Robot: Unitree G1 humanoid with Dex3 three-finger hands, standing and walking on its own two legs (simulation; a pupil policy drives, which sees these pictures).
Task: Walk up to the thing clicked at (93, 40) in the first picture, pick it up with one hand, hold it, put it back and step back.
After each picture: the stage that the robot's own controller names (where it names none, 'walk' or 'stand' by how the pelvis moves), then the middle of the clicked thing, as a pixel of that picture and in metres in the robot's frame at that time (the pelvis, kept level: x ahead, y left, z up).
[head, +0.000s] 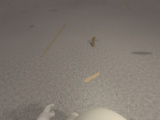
stand; (93, 41) +1.63 -0.04 -0.65
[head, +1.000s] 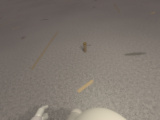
walk; (84, 47) +1.48 +0.24 -0.63
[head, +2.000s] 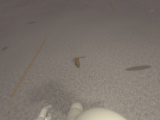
walk; (77, 62) +0.95 +0.32 -0.65
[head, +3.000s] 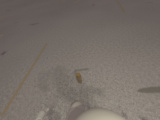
walk; (79, 78) +0.62 +0.25 -0.65
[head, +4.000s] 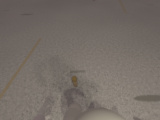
stand; (74, 82) +0.50 +0.21 -0.63
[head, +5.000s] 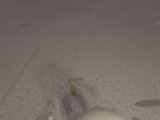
stand; (73, 90) +0.45 +0.23 -0.65
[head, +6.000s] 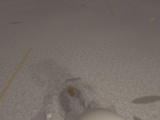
stand; (71, 91) +0.39 +0.24 -0.64
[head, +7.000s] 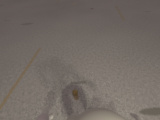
stand; (75, 95) +0.38 +0.20 -0.66
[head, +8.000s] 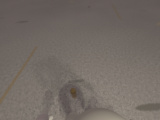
stand; (73, 93) +0.38 +0.20 -0.66
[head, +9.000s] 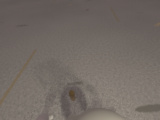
stand; (72, 96) +0.37 +0.23 -0.66
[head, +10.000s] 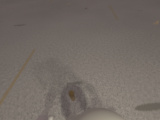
stand; (72, 96) +0.36 +0.23 -0.66
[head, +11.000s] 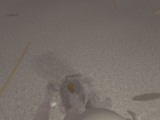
go down; (71, 88) +0.39 +0.23 -0.64
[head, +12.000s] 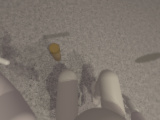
go down; (56, 53) +0.46 +0.24 -0.23
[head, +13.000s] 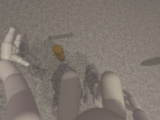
close in; (60, 54) +0.46 +0.23 -0.25
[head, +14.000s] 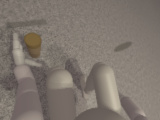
close in; (34, 48) +0.45 +0.26 -0.16
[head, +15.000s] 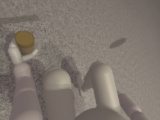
close; (26, 47) +0.44 +0.28 -0.16
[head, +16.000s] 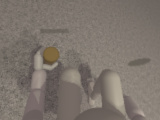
lift; (49, 58) +0.35 +0.27 -0.10
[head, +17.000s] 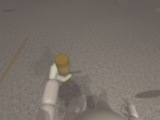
lift; (64, 71) +0.32 +0.18 +0.06
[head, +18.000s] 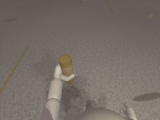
hold; (67, 71) +0.33 +0.16 +0.04
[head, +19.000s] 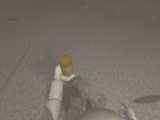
hold; (67, 71) +0.33 +0.17 +0.04
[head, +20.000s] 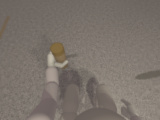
crouch; (60, 58) +0.42 +0.20 -0.03
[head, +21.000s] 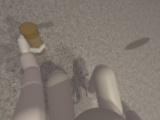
lower; (35, 42) +0.49 +0.26 -0.12
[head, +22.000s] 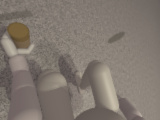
lower; (22, 42) +0.47 +0.27 -0.17
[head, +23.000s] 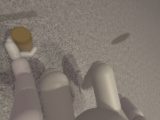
lower; (25, 45) +0.45 +0.28 -0.17
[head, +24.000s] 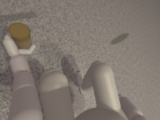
lower; (24, 42) +0.46 +0.28 -0.16
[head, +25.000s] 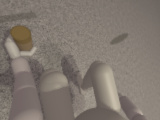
rest; (25, 45) +0.46 +0.27 -0.17
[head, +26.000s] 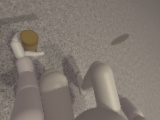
open; (30, 46) +0.46 +0.25 -0.18
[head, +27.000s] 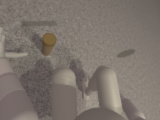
stand; (47, 46) +0.46 +0.24 -0.19
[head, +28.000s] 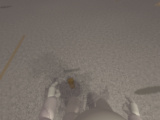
stand; (71, 83) +0.41 +0.20 -0.54
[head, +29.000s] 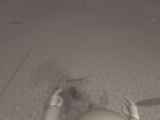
stand; (73, 93) +0.40 +0.19 -0.60
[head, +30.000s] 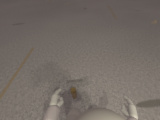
stand; (74, 93) +0.40 +0.19 -0.60
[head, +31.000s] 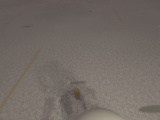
stand; (77, 94) +0.41 +0.18 -0.65
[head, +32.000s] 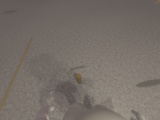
walk; (78, 79) +0.48 +0.14 -0.63
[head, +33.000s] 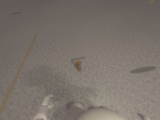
walk; (79, 66) +0.73 +0.20 -0.63
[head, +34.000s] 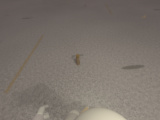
stand; (77, 60) +1.02 +0.25 -0.63
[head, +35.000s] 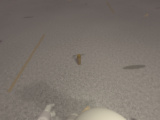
stand; (79, 59) +1.02 +0.22 -0.66
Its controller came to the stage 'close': yes
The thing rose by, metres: 0.70
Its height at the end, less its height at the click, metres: +0.00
